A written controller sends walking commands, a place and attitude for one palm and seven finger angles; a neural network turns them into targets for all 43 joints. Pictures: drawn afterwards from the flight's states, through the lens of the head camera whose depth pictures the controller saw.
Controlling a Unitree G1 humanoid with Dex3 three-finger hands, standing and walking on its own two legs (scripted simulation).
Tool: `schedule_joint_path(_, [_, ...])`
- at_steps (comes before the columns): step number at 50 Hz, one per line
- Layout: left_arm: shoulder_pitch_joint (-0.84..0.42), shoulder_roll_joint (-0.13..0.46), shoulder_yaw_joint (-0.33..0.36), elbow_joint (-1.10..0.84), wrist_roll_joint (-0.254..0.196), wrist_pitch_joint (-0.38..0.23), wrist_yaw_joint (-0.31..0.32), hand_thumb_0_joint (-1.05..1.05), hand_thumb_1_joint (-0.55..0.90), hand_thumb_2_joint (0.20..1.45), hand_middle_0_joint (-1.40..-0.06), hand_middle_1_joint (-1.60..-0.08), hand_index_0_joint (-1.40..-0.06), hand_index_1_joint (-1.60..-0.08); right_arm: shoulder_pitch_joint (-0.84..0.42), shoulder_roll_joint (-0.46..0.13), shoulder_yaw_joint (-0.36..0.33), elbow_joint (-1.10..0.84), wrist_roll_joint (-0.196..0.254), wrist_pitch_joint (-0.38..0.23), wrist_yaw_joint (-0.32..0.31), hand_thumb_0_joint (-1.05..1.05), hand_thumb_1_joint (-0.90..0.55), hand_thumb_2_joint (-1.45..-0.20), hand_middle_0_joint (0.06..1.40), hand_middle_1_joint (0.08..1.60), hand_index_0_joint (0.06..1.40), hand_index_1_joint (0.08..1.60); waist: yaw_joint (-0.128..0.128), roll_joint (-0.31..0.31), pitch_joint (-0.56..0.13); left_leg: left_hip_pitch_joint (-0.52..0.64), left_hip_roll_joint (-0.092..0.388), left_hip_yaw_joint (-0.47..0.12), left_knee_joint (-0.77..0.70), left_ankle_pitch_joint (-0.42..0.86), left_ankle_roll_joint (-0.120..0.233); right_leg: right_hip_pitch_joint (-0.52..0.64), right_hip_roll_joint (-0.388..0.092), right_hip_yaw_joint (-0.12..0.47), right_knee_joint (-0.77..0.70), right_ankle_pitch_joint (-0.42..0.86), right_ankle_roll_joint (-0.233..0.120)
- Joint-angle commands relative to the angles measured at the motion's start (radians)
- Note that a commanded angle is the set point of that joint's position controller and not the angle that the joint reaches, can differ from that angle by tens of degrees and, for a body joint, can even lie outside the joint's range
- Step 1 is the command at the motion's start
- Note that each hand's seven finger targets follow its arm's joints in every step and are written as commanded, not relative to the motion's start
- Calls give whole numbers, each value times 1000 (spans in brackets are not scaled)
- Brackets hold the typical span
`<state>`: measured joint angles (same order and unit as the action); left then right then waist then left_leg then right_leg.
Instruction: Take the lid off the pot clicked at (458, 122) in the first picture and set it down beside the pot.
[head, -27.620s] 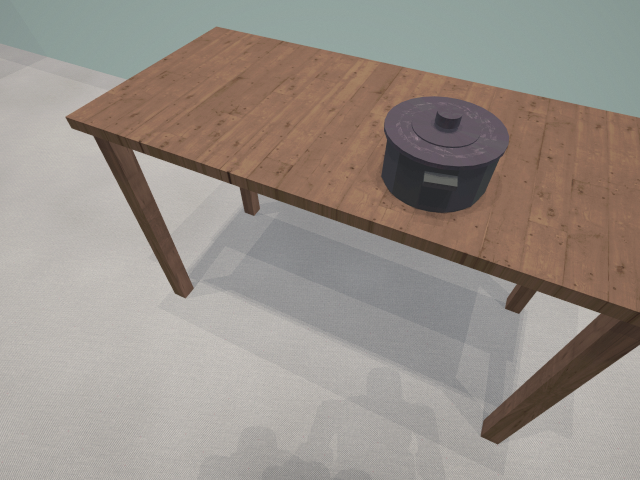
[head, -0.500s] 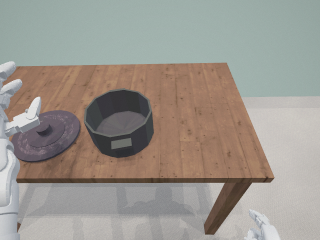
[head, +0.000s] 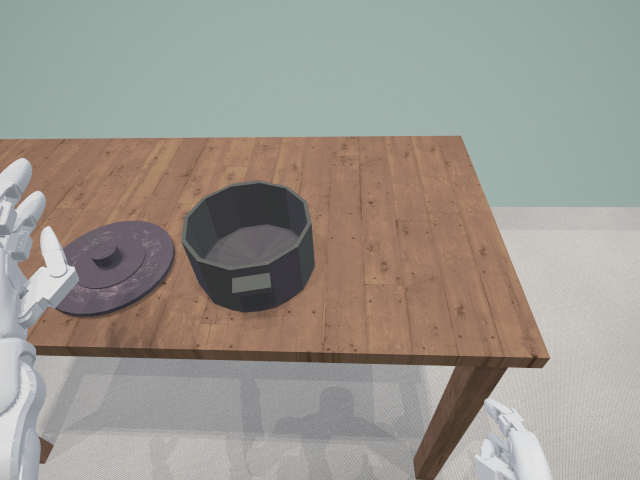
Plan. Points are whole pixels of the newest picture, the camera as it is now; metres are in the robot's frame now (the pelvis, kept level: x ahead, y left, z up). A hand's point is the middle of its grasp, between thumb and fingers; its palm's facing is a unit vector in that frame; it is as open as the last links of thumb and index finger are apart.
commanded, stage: draw the hand back to the body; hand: left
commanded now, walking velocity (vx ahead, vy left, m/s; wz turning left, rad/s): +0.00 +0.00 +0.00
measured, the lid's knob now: (105, 254) +0.43 +0.41 +0.02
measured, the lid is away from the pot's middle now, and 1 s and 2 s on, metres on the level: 0.25 0.25 0.25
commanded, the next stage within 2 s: step back with the hand held close in 0.60 s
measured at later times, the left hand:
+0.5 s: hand (42, 343) +0.18 +0.26 +0.19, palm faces +0.40 -0.85 -0.34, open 7.4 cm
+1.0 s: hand (34, 349) +0.18 +0.28 +0.17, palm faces +0.27 -0.86 -0.43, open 7.4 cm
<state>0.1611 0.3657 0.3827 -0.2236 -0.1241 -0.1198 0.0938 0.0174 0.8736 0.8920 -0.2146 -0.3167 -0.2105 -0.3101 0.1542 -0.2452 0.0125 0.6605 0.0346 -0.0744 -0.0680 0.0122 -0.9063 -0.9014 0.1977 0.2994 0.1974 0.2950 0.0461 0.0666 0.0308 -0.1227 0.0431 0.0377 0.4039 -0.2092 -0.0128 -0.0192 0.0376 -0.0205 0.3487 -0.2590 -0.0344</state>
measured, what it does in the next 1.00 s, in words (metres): shifts its weight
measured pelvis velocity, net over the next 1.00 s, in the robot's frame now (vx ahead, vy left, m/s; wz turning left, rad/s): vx -0.03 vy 0.06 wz -0.03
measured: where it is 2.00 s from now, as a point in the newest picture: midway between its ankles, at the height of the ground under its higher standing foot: outside the picture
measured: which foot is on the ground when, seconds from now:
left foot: down 0.00-1.00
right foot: down 0.00-1.00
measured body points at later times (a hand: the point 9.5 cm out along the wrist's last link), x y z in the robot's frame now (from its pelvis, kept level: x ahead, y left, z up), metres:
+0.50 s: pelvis -0.01 +0.02 +0.00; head -0.03 +0.01 +0.45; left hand +0.15 +0.30 +0.21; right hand +0.19 -0.19 -0.08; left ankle +0.01 +0.13 -0.74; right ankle -0.04 -0.10 -0.74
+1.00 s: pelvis -0.03 +0.06 -0.01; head +0.00 +0.08 +0.44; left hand +0.16 +0.33 +0.19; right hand +0.15 -0.19 -0.07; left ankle +0.01 +0.13 -0.74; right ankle -0.04 -0.10 -0.74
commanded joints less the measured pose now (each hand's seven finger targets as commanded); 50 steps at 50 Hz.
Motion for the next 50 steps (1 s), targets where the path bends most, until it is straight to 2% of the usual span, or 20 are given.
schedule_joint_path(1, [-124, 224, 103, -261, -1, -70, 10, 0, 900, 900, -200, -300, -200, -300, -149, -99, -31, -168, -6, -69, -3, 0, -900, -900, 200, 300, 200, 300, 2, -19, -136, 153, -21, 10, -12, 185, 63, -111, -34, -3, -70, 296, 13])
schedule_joint_path(4, [-79, 218, 101, -285, -2, -70, 9, 0, 900, 900, -200, -300, -200, -300, -151, -97, -31, -170, -7, -70, -2, 0, -900, -900, 200, 300, 200, 300, -2, -34, -114, 145, -20, 8, -18, 169, 62, -114, -35, -1, -80, 273, 14])
schedule_joint_path(6, [-33, 207, 96, -331, 1, -76, 8, 0, 900, 900, -200, -300, -200, -300, -155, -93, -31, -175, -10, -74, 0, 0, -900, -900, 200, 300, 200, 300, 7, 5, -129, 150, -18, 6, -16, 177, 60, -111, -36, 0, -76, 276, 10])
schedule_joint_path(9, [8, 194, 82, -370, 4, -76, 7, 0, 900, 900, -200, -300, -200, -300, -155, -91, -30, -177, -13, -78, 2, 0, -900, -900, 200, 300, 200, 300, 0, -27, -115, 145, -17, 2, -17, 173, 59, -114, -35, -4, -79, 265, 12])
schedule_joint_path(12, [68, 186, 82, -395, 6, -73, 7, 0, 900, 900, -200, -300, -200, -300, -154, -91, -30, -180, -15, -77, 2, 0, -900, -900, 200, 300, 200, 300, 8, 2, -106, 135, -14, -2, -19, 158, 56, -122, -35, -4, -80, 243, 8])
schedule_joint_path(22, [250, 145, 50, -504, 17, -66, 11, 0, 900, 900, -200, -300, -200, -300, -151, -81, -27, -193, -23, -86, 5, 0, -900, -900, 200, 300, 200, 300, 11, -1, -69, 105, -7, -19, -26, 112, 46, -144, -32, -10, -84, 172, 4])
schedule_joint_path(24, [209, 164, 62, -514, 17, -63, 17, 0, 900, 900, -200, -300, -200, -300, -147, -81, -26, -191, -21, -86, 2, 0, -900, -900, 200, 300, 200, 300, 1, -17, -56, 98, -7, -23, -31, 89, 46, -146, -32, -7, -88, 149, 4])
schedule_joint_path(27, [214, 136, 43, -490, 21, -57, 19, 0, 900, 900, -200, -300, -200, -300, -147, -80, -24, -187, -25, -86, -3, 0, -900, -900, 200, 300, 200, 300, 6, -13, -47, 96, -6, -30, -36, 67, 44, -159, -30, -10, -93, 117, 3])
schedule_joint_path(29, [193, 141, 32, -544, 26, -62, 20, 0, 900, 900, -200, -300, -200, -300, -152, -78, -23, -193, -24, -95, -1, 0, -900, -900, 200, 300, 200, 300, 0, 13, -58, 110, -7, -34, -35, 64, 44, -155, -31, -5, -88, 113, 2])
schedule_joint_path(30, [220, 137, 36, -524, 29, -60, 22, 0, 900, 900, -200, -300, -200, -300, -148, -81, -23, -189, -28, -96, -1, 0, -900, -900, 200, 300, 200, 300, 9, 29, -62, 99, -8, -39, -38, 64, 43, -154, -28, -10, -84, 114, -1])
schedule_joint_path(34, [224, 163, 61, -545, 27, -57, 27, 0, 900, 900, -200, -300, -200, -300, -147, -79, -22, -190, -27, -98, 1, 0, -900, -900, 200, 300, 200, 300, 9, -1, -79, 101, -5, -45, -41, 73, 40, -131, -28, -6, -74, 124, -2])
schedule_joint_path(35, [234, 151, 54, -543, 32, -58, 27, 0, 900, 900, -200, -300, -200, -300, -148, -80, -23, -190, -30, -97, 1, 0, -900, -900, 200, 300, 200, 300, 15, 28, -79, 91, -5, -42, -41, 73, 39, -135, -27, -9, -73, 126, -5])
schedule_joint_path(36, [39, 338, 235, -664, 31, -109, 33, 0, 900, 900, -200, -300, -200, -300, -131, -97, -22, -239, -19, -77, 5, 0, -900, -900, 200, 300, 200, 300, -5, -8, 8, 6, 13, -47, -8, -12, 68, -207, -77, 113, -105, 193, 6])
schedule_joint_path(37, [124, 260, 182, -543, 31, -121, 24, 0, 900, 900, -200, -300, -200, -300, -115, -79, -22, -200, -31, -68, 7, 0, -900, -900, 200, 300, 200, 300, -15, -144, 27, -29, 0, -66, 35, -16, 73, -210, -100, 121, -114, 213, 7])
schedule_joint_path(38, [208, 196, 138, -476, 35, -112, 13, 0, 900, 900, -200, -300, -200, -300, -99, -76, -31, -201, -25, -63, 16, 0, -900, -900, 200, 300, 200, 300, -25, -195, 9, -13, 6, -59, 71, 7, 70, -227, -125, 149, -110, 245, 6])
schedule_joint_path(42, [318, 137, 75, -496, 43, -117, -11, 0, 900, 900, -200, -300, -200, -300, -75, -94, -47, -236, -18, -41, 30, 0, -900, -900, 200, 300, 200, 300, -32, -67, -83, -16, 38, -52, 90, 115, 76, -198, -146, 110, -23, 339, 20])
schedule_joint_path(47, [405, 204, 148, -660, 40, -135, -6, 0, 900, 900, -200, -300, -200, -300, -64, -99, -56, -289, -10, -20, 32, 0, -900, -900, 200, 300, 200, 300, -22, 6, -175, -48, 98, -106, 47, 306, 93, -159, -97, 36, 108, 321, 43])
schedule_joint_path(48, [429, 217, 170, -680, 38, -138, -4, 0, 900, 900, -200, -300, -200, -300, -63, -94, -59, -294, -9, -20, 31, 0, -900, -900, 200, 300, 200, 300, -18, 13, -188, -50, 111, -115, 44, 332, 98, -162, -89, 26, 133, 294, 47])
schedule_joint_path(49, [433, 246, 193, -728, 37, -143, 3, 0, 900, 900, -200, -300, -200, -300, -67, -98, -60, -302, -9, -23, 31, 0, -900, -900, 200, 300, 200, 300, -19, 58, -207, -53, 121, -131, 35, 354, 102, -158, -82, 26, 158, 251, 47])
schedule_joint_path(50, [465, 228, 191, -721, 35, -145, 4, 0, 900, 900, -200, -300, -200, -300, -56, -92, -61, -300, -11, -25, 31, 0, -900, -900, 200, 300, 200, 300, -17, 82, -206, -66, 133, -141, 24, 363, 104, -174, -71, 12, 184, 166, 49])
